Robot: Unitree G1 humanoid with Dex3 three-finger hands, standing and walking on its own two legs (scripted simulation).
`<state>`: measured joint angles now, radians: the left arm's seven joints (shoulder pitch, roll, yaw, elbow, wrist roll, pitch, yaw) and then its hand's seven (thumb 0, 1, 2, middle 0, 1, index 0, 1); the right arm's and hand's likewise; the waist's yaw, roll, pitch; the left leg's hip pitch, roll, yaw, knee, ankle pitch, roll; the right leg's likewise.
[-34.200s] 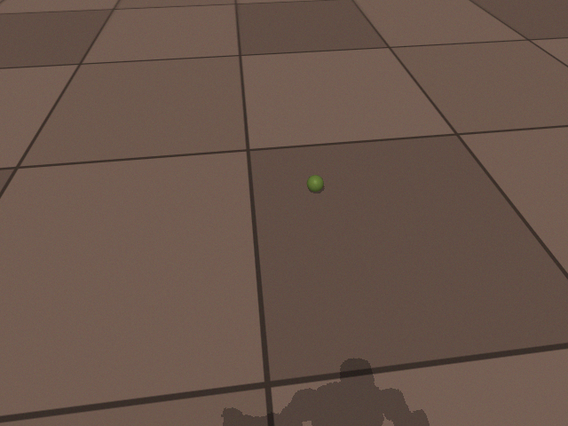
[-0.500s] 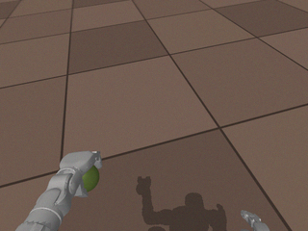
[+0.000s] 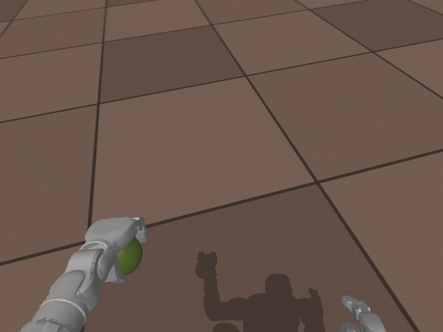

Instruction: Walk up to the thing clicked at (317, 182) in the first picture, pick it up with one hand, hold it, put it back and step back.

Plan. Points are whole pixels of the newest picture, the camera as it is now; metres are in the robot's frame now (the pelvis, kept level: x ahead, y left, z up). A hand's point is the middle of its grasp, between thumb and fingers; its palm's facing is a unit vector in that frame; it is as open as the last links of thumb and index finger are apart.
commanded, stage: hold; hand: left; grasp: from above
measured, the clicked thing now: (121, 254) +0.30 +0.23 -0.06
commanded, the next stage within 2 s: crouch in 0.28 s
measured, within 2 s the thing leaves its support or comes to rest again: neither
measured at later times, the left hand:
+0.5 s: hand (118, 244) +0.31 +0.23 -0.03, palm faces -0.44 -0.07 -0.89, open 10.6 cm
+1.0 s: hand (130, 265) +0.34 +0.27 -0.20, palm faces -0.43 +0.04 -0.90, open 10.6 cm
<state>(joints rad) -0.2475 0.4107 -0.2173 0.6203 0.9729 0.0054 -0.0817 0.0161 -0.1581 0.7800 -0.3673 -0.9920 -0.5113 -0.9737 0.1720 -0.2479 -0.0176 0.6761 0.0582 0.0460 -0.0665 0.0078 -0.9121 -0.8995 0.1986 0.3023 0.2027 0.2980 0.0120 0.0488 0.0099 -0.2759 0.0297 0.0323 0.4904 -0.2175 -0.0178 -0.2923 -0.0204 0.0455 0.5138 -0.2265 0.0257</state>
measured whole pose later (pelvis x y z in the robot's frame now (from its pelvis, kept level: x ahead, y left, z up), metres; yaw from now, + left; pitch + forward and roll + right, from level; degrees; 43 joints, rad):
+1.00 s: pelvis -0.02 +0.01 -0.10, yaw +1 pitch +21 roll -2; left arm -0.54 0.45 -0.10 1.13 1.19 -0.11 0.34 0.02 -0.14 0.78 -0.31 -1.05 -0.47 -1.03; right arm 0.21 -0.28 -0.08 0.72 -0.02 0.04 -0.01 0.00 -0.90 -0.90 0.20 0.30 0.20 0.30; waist -0.08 0.01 -0.12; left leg -1.07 0.04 -0.03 1.19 -0.48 -0.02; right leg -1.05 0.00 0.01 1.15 -0.47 0.04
